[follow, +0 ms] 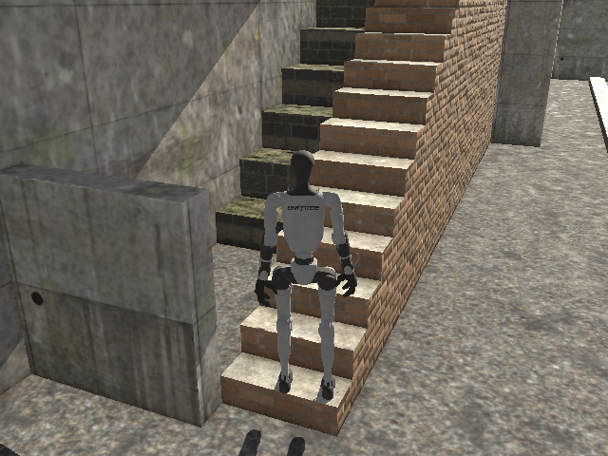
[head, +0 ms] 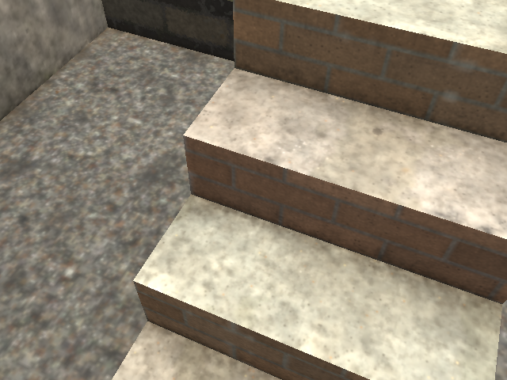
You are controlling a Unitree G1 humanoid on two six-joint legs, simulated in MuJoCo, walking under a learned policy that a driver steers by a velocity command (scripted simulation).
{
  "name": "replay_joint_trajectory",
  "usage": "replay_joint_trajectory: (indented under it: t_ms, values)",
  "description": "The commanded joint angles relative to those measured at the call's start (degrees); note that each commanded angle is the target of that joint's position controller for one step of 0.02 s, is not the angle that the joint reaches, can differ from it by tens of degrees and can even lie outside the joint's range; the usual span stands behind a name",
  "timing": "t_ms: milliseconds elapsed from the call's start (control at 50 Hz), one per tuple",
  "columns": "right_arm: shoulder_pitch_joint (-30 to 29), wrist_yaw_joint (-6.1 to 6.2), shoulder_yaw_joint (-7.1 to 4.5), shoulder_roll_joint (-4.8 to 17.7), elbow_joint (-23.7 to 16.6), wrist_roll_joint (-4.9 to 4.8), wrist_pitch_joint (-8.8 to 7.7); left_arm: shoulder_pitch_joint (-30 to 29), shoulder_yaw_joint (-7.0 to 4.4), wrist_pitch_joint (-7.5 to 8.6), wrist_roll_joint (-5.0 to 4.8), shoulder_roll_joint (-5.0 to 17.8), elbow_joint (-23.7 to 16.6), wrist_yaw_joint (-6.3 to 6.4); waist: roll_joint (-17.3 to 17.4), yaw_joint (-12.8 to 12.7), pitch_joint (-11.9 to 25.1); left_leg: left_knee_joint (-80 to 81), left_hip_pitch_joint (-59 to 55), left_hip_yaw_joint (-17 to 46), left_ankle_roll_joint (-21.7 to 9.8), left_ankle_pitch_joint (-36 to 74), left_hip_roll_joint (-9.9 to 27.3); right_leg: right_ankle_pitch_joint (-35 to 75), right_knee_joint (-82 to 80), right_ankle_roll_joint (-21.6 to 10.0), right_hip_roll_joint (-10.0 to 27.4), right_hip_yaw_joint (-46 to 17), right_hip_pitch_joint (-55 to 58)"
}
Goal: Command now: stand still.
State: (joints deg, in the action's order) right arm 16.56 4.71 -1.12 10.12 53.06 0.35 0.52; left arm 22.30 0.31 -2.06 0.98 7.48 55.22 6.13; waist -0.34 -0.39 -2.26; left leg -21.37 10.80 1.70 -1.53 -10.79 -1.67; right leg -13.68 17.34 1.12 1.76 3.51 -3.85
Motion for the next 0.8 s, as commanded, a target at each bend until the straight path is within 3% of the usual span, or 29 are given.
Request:
replay_joint_trajectory:
  t_ms: [20, 100, 120, 140, 200, 300, 320, 340, 360, 460, 800]
  values:
    - [2.92, 0.05, -1.27, 5.44, -1.27, 0.07, -0.44, 6.84, -0.3, 0.5, -0.07, 2.72, 0.18, -0.15, 0.29, -0.27, -0.85, 3.06, -1.2, 4.75, -2.24, 13.07, 7.56, 6.05, -2.62, -3.56, 4.73, -1.96, -3.04]
    - [3.65, -0.2, -1.23, 5.07, 0.0, -0.19, -0.58, 7.02, -0.32, 0.48, 0.14, 2.96, 0.83, -0.25, 0.65, -0.35, -1.15, 3.45, -0.82, 4.45, -2.03, 11.14, 7.38, 6.11, -3.07, -3.84, 4.95, -2.48, -3.66]
    - [6.62, -1.08, -0.32, 4.15, 0.63, 0.78, -0.23, 7.06, -1.77, 1.18, 1.45, 8.47, 0.39, -1.4, 2.57, 0.98, 1.21, 1.08, -0.82, 3.59, -2.53, 12.01, 7.3, 8.4, 1.19, -5.27, 5.23, -3.54, -3.31]
    - [6.56, -1.43, -0.13, 3.84, 0.81, 0.82, -0.12, 7.02, -1.81, 1.48, 1.24, 7.1, 0.48, -2.05, 3.27, 0.48, 2.36, 0.53, -0.15, 3.39, -2.69, 11.05, 7.27, 7.8, 1.65, -5.68, 5.6, -3.66, -3.13]
    - [6.4, -1.44, 0.19, 3.82, 0.99, 1.02, 0.25, 7.36, -1.02, 1.54, 1.07, 3.38, 1.16, -2.45, 0.27, 0.57, -1.14, 0.35, 3.21, 3.65, -2.69, 5.07, 7.44, 3.77, 1.32, -5.72, 5.4, -3.69, -5.98]
    - [6.96, -1.62, 0.92, 3.27, 1.74, 0.72, 0.3, 7.95, -1.13, 1.32, 0.85, 3.81, 1.46, -2.35, 0.18, 0.36, -2.83, 0.43, 6.14, 3.99, -2.54, 2.4, 7.32, 2.99, 1.55, -5.82, 5.2, -4.0, -6.33]
    - [5.97, -0.75, 0.68, 2.7, 1.66, -0.96, 0.37, 8.45, 0.68, 1.17, -1.27, -2.01, 2.07, -1.87, -2.49, -0.59, -4.79, 3.62, 6.52, 4.74, -1.91, -1.82, 7.4, -1.31, -1.48, -4.14, 4.47, -2.55, -7.54]
    - [7.4, -1.27, 1.06, 3.42, 2.0, 0.89, 0.36, 8.27, -1.0, 1.35, 0.64, 4.71, 1.7, -2.29, 0.03, 0.57, -4.74, 1.08, 6.02, 4.34, -2.35, 1.54, 7.16, 1.78, 0.86, -5.31, 4.75, -4.2, -7.5]
    - [8.02, -1.49, 1.18, 2.98, 2.27, 1.0, 0.25, 8.24, -1.33, 1.53, 0.8, 5.31, 1.64, -2.59, 0.95, 0.44, -2.74, 0.76, 5.41, 4.07, -2.46, 2.94, 7.22, 3.45, 1.2, -5.62, 5.19, -4.26, -6.5]
    - [8.1, -1.62, 1.33, 2.89, 3.03, 0.41, -0.13, 8.31, -0.91, 1.85, 0.42, 3.55, 2.01, -2.94, -0.43, -0.02, -2.74, 0.22, 6.24, 4.16, -2.38, 0.79, 7.23, 1.91, 0.77, -5.63, 5.17, -4.37, -6.54]
    - [10.02, -1.95, 2.08, 1.52, 5.0, 0.38, -0.31, 7.97, -0.68, 2.22, 0.42, 3.22, 3.04, -3.16, 1.08, 0.29, -3.49, 0.17, 6.62, 3.98, -2.0, -0.65, 7.31, 1.24, 0.69, -5.8, 4.52, -4.6, -7.44]
